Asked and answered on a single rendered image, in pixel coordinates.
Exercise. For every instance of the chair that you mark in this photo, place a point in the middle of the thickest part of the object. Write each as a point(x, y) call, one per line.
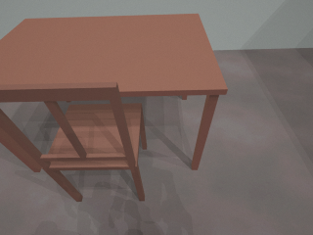
point(90, 136)

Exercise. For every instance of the table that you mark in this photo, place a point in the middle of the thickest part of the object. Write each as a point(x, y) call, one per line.
point(147, 55)

